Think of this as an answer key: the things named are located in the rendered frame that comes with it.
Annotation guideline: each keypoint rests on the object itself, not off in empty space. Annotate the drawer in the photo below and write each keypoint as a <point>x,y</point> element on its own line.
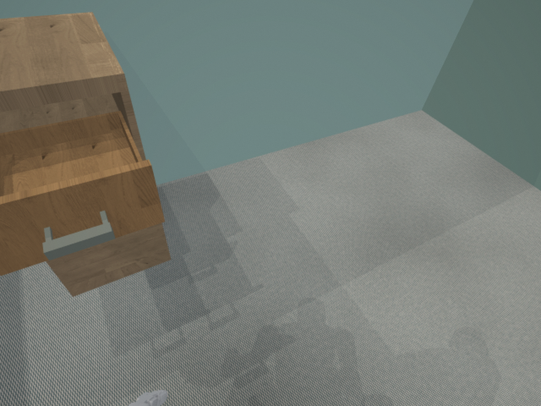
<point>61,175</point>

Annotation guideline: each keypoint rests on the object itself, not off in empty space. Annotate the handle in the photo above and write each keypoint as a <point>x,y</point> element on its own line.
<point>54,248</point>

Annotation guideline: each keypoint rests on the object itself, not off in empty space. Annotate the cabinet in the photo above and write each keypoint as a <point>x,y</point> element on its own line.
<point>60,67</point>

